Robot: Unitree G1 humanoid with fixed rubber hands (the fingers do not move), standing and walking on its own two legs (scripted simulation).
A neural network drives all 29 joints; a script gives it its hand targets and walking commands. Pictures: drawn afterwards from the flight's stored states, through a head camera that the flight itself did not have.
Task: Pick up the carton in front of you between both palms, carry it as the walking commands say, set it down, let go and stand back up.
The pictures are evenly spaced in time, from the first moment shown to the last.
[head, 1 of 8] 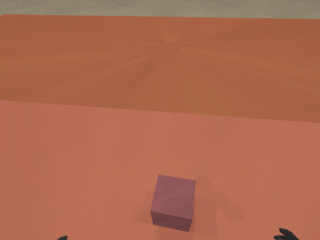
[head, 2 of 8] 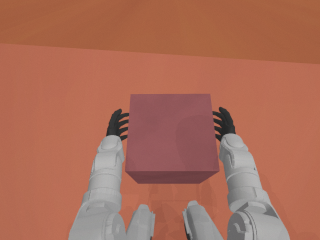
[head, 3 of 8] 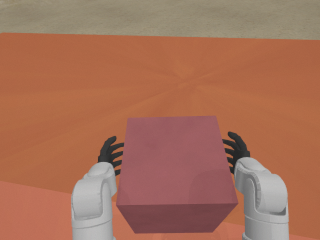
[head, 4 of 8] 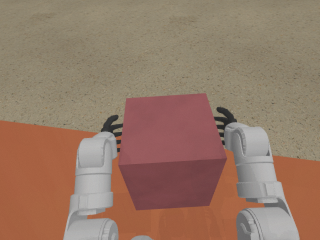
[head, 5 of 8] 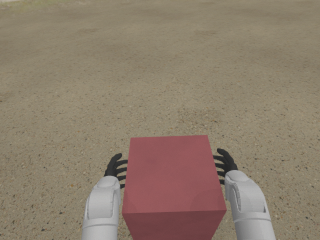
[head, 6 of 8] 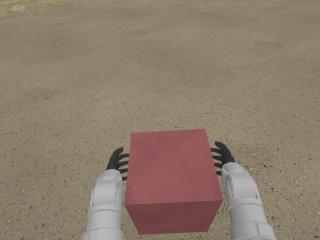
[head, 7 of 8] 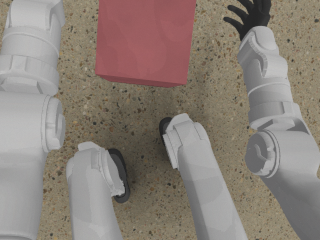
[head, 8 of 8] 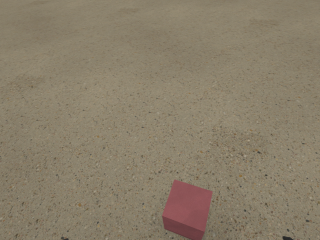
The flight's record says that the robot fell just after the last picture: no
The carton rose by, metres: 0.68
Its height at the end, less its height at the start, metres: -0.25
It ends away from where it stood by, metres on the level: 5.45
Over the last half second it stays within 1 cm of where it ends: yes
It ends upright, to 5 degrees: yes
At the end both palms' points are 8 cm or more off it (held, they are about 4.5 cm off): yes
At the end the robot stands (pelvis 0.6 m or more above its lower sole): yes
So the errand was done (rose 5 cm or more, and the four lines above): yes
